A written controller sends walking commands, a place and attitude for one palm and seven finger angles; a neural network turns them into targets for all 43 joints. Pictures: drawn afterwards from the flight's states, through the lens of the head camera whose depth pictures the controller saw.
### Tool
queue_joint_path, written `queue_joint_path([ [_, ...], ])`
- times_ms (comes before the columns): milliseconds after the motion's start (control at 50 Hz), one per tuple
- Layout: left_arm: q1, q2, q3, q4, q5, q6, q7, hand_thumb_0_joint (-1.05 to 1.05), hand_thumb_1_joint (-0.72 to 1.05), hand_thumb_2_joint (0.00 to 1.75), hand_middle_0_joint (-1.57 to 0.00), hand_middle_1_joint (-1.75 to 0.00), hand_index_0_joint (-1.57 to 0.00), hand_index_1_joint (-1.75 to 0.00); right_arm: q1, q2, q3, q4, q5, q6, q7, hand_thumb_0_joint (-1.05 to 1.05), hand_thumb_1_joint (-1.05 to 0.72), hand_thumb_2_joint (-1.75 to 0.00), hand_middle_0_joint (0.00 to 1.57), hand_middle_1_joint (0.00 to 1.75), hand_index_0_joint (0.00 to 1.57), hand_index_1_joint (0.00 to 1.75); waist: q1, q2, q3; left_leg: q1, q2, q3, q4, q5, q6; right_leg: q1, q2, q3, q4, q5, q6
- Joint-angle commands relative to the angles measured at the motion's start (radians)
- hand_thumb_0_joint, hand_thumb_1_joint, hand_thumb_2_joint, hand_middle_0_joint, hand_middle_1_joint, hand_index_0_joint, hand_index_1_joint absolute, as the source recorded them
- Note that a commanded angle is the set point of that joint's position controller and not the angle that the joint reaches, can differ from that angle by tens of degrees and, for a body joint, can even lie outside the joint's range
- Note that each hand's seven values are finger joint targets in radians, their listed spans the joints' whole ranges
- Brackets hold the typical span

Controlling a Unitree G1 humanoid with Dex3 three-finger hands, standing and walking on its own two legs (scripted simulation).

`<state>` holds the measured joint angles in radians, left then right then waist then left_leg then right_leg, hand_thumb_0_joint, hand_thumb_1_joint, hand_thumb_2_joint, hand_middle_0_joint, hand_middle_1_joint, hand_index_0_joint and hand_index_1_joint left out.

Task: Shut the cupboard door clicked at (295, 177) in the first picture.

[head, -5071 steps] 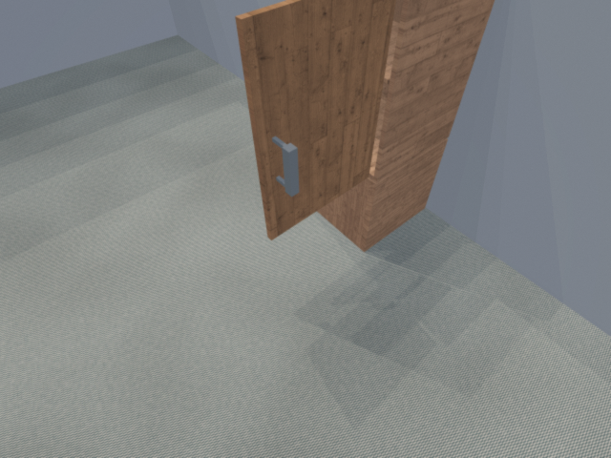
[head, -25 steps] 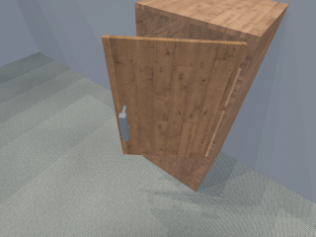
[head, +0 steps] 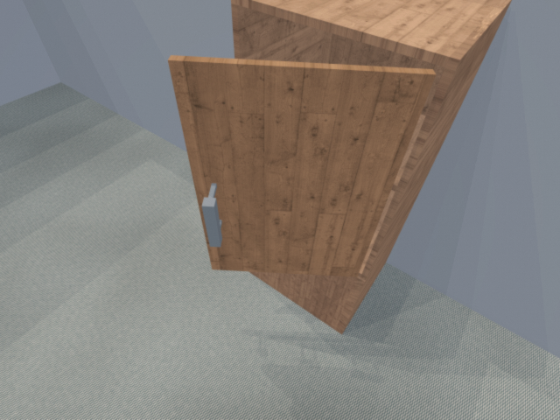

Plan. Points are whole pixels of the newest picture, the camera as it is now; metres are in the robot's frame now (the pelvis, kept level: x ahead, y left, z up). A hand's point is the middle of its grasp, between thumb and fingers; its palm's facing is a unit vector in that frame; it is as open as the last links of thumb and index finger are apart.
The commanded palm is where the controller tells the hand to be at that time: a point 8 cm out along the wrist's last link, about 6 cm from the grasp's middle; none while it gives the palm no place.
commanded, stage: look again from close up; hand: left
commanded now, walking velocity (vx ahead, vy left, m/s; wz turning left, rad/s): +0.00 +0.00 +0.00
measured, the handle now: (214, 215) +0.52 +0.17 -0.08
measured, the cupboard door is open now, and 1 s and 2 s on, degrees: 34 34 34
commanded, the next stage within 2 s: shuffle to correct the standing spot in 0.22 s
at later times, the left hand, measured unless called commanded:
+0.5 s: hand out of the picture -0.01 +0.15 -0.18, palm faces +0.01 -0.99 -0.15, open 7.3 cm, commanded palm none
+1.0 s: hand out of the picture +0.05 +0.11 -0.18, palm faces +0.07 -0.99 -0.11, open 7.3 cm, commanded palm none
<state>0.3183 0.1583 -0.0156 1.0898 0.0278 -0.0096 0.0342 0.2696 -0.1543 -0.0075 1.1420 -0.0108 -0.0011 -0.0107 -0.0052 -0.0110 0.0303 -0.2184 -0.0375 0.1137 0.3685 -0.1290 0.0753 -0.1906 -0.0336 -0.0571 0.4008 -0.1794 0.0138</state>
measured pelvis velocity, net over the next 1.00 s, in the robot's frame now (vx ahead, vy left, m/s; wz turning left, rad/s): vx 0.10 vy -0.02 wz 0.00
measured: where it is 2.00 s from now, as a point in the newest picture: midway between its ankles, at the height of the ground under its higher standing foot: outside the picture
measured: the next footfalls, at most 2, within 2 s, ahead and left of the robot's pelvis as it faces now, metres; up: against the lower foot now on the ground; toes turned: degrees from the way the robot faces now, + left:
none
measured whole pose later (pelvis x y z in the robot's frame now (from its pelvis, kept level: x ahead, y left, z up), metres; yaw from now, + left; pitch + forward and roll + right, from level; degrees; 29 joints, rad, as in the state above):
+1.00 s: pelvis +0.10 -0.02 +0.00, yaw +0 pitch +1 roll -1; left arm 0.37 0.08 0.00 1.11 0.02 -0.01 0.05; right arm 0.27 -0.12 -0.02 1.13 -0.01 -0.02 -0.07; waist 0.01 -0.03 0.05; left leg -0.18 0.00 0.11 0.53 -0.29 0.04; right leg -0.14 -0.01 -0.07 0.51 -0.30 0.00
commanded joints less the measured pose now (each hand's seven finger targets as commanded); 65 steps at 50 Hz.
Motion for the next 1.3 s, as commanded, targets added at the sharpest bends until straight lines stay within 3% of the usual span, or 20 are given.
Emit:
queue_joint_path([
  [0,0.074,0.089,0.022,-0.028,-0.006,-0.011,0.013,0.00,0.90,0.90,-0.20,-0.30,-0.20,-0.30,0.044,-0.109,-0.021,-0.033,0.004,-0.017,-0.005,0.00,-0.90,-0.90,0.20,0.30,0.20,0.30,0.002,-0.002,0.032,0.001,0.153,-0.177,-0.119,-0.151,-0.049,-0.042,-0.091,0.099,-0.088,-0.050,-0.034],
  [300,0.097,0.060,0.022,-0.012,-0.004,-0.007,0.015,0.00,0.90,0.90,-0.20,-0.30,-0.20,-0.30,0.056,-0.087,-0.020,-0.023,0.006,-0.019,-0.011,0.00,-0.90,-0.90,0.20,0.30,0.20,0.30,0.004,0.006,0.045,0.006,0.159,-0.183,-0.136,-0.151,-0.047,-0.033,-0.085,0.087,-0.078,-0.023,-0.028],
  [440,0.142,0.026,0.028,0.006,0.005,0.006,0.002,0.00,0.90,0.90,-0.20,-0.30,-0.20,-0.30,0.075,-0.096,-0.032,-0.014,-0.003,-0.008,-0.014,0.00,-0.90,-0.90,0.20,0.30,0.20,0.30,0.008,0.041,0.101,-0.061,0.197,-0.235,-0.201,-0.496,-0.025,-0.071,-0.037,0.030,-0.006,-0.212,-0.023],
  [540,0.173,0.007,0.037,0.001,0.007,0.004,-0.010,0.00,0.90,0.90,-0.20,-0.30,-0.20,-0.30,0.088,-0.101,-0.043,-0.023,-0.004,-0.015,-0.019,0.00,-0.90,-0.90,0.20,0.30,0.20,0.30,0.014,0.050,0.121,-0.089,0.225,-0.256,-0.189,-0.516,0.004,-0.075,-0.025,0.015,0.042,-0.189,-0.035],
  [620,0.197,0.007,0.042,0.000,0.004,-0.005,-0.012,0.00,0.90,0.90,-0.20,-0.30,-0.20,-0.30,0.093,-0.075,-0.044,-0.033,-0.004,-0.022,-0.020,0.00,-0.90,-0.90,0.20,0.30,0.20,0.30,0.016,0.018,0.129,-0.087,0.193,-0.215,-0.111,-0.447,0.000,-0.085,-0.046,0.067,0.001,-0.216,-0.054],
  [700,0.233,0.029,0.050,0.013,-0.002,-0.016,-0.008,0.00,0.90,0.90,-0.20,-0.30,-0.20,-0.30,0.088,-0.024,-0.029,-0.046,-0.001,-0.030,-0.019,0.00,-0.90,-0.90,0.20,0.30,0.20,0.30,0.023,-0.117,0.121,-0.131,0.105,-0.085,0.099,-0.266,-0.025,-0.031,-0.121,0.199,-0.093,-0.253,-0.103],
  [740,0.264,0.048,0.058,0.024,-0.008,-0.022,-0.001,0.00,0.90,0.90,-0.20,-0.30,-0.20,-0.30,0.065,0.004,-0.020,-0.058,-0.003,-0.035,-0.017,0.00,-0.90,-0.90,0.20,0.30,0.20,0.30,0.030,-0.187,0.094,-0.194,0.069,-0.016,0.234,-0.192,-0.046,0.051,-0.193,0.287,-0.131,-0.136,-0.151],
  [760,0.258,0.047,0.056,0.022,-0.008,-0.024,0.003,0.00,0.90,0.90,-0.20,-0.30,-0.20,-0.30,0.057,0.008,-0.015,-0.062,-0.003,-0.034,-0.019,0.00,-0.90,-0.90,0.20,0.30,0.20,0.30,0.025,-0.165,0.089,-0.191,0.079,-0.015,0.243,-0.188,-0.054,0.065,-0.211,0.282,-0.113,0.020,-0.164],
  [800,0.221,0.027,0.048,0.021,-0.009,-0.029,0.009,0.00,0.90,0.90,-0.20,-0.30,-0.20,-0.30,0.078,0.019,-0.006,-0.041,0.000,-0.038,-0.026,0.00,-0.90,-0.90,0.20,0.30,0.20,0.30,0.006,-0.063,0.049,-0.090,0.100,-0.039,0.176,-0.050,-0.061,0.069,-0.177,0.188,-0.014,0.396,-0.140],
  [840,0.201,0.012,0.037,0.017,-0.014,-0.027,0.016,0.00,0.90,0.90,-0.20,-0.30,-0.20,-0.30,0.129,-0.001,-0.006,-0.005,0.007,-0.041,-0.041,0.00,-0.90,-0.90,0.20,0.30,0.20,0.30,-0.006,0.038,-0.020,0.088,0.145,-0.076,0.108,0.362,-0.053,0.044,-0.101,0.082,0.067,0.582,-0.065],
  [860,0.200,0.013,0.038,0.011,-0.013,-0.023,0.023,0.00,0.90,0.90,-0.20,-0.30,-0.20,-0.30,0.148,-0.024,-0.013,0.002,0.009,-0.041,-0.050,0.00,-0.90,-0.90,0.20,0.30,0.20,0.30,-0.004,0.075,-0.016,0.126,0.157,-0.083,0.139,0.568,-0.044,0.037,-0.083,0.067,0.074,0.570,-0.044],
  [900,0.204,0.036,0.046,0.007,-0.014,-0.011,0.034,0.00,0.90,0.90,-0.20,-0.30,-0.20,-0.30,0.148,-0.039,-0.016,0.000,0.013,-0.032,-0.061,0.00,-0.90,-0.90,0.20,0.30,0.20,0.30,0.002,0.110,-0.033,0.164,0.168,-0.087,0.156,0.739,-0.039,0.042,-0.088,0.055,0.091,0.547,-0.034],
  [1020,0.123,0.049,0.068,-0.047,-0.005,0.012,0.033,0.00,0.90,0.90,-0.20,-0.30,-0.20,-0.30,0.119,-0.084,-0.058,-0.055,0.003,-0.002,-0.060,0.00,-0.90,-0.90,0.20,0.30,0.20,0.30,-0.006,0.033,-0.028,0.193,0.195,-0.088,0.170,0.714,-0.023,-0.038,-0.079,0.033,0.165,0.463,-0.019],
  [1120,0.027,0.022,0.076,-0.108,-0.004,0.030,0.022,0.00,0.90,0.90,-0.20,-0.30,-0.20,-0.30,0.091,-0.113,-0.069,-0.082,-0.008,-0.004,-0.049,0.00,-0.90,-0.90,0.20,0.30,0.20,0.30,-0.011,0.109,0.043,0.150,0.305,-0.196,0.060,0.741,0.091,-0.136,-0.010,0.032,0.301,-0.210,-0.010],
  [1160,0.027,0.024,0.076,-0.122,-0.004,0.033,0.019,0.00,0.90,0.90,-0.20,-0.30,-0.20,-0.30,0.059,-0.117,-0.065,-0.098,-0.013,-0.009,-0.051,0.00,-0.90,-0.90,0.20,0.30,0.20,0.30,0.006,0.112,0.038,0.157,0.327,-0.213,0.051,0.742,0.114,-0.144,-0.017,0.057,0.298,-0.271,-0.020],
  [1200,0.046,0.024,0.075,-0.124,-0.002,0.028,0.014,0.00,0.90,0.90,-0.20,-0.30,-0.20,-0.30,0.039,-0.124,-0.059,-0.103,-0.012,-0.007,-0.050,0.00,-0.90,-0.90,0.20,0.30,0.20,0.30,0.025,0.092,-0.013,0.181,0.291,-0.189,0.081,0.718,0.079,-0.095,-0.007,0.015,0.181,-0.159,-0.020],
  [1220,0.067,0.043,0.075,-0.113,-0.001,0.018,0.012,0.00,0.90,0.90,-0.20,-0.30,-0.20,-0.30,0.029,-0.126,-0.060,-0.097,-0.008,-0.010,-0.048,0.00,-0.90,-0.90,0.20,0.30,0.20,0.30,0.042,0.107,-0.061,0.199,0.255,-0.161,0.159,0.726,0.036,-0.033,-0.018,0.011,0.064,0.008,-0.018],
  [1240,0.157,0.154,0.076,-0.077,-0.009,-0.005,0.041,0.00,0.90,0.90,-0.20,-0.30,-0.20,-0.30,-0.082,-0.177,-0.079,-0.202,0.040,-0.021,-0.030,0.00,-0.90,-0.90,0.20,0.30,0.20,0.30,0.078,-0.044,-0.165,0.105,0.213,-0.093,0.442,0.543,-0.035,0.052,-0.121,0.146,-0.060,0.525,0.001],
  [1260,0.093,0.225,0.088,-0.114,0.004,-0.019,0.033,0.00,0.90,0.90,-0.20,-0.30,-0.20,-0.30,-0.030,-0.097,-0.054,-0.260,0.022,-0.026,-0.014,0.00,-0.90,-0.90,0.20,0.30,0.20,0.30,0.032,-0.216,-0.147,-0.178,0.022,-0.021,0.556,-0.192,-0.089,0.280,-0.264,0.240,0.050,1.142,-0.058],
  [1280,0.066,0.179,0.067,-0.126,-0.007,-0.033,0.031,0.00,0.90,0.90,-0.20,-0.30,-0.20,-0.30,-0.043,-0.053,-0.053,-0.231,0.010,-0.011,-0.011,0.00,-0.90,-0.90,0.20,0.30,0.20,0.30,0.020,-0.254,-0.145,-0.271,0.039,-0.081,0.567,-0.338,-0.065,0.290,-0.257,0.205,0.119,1.267,-0.077],
])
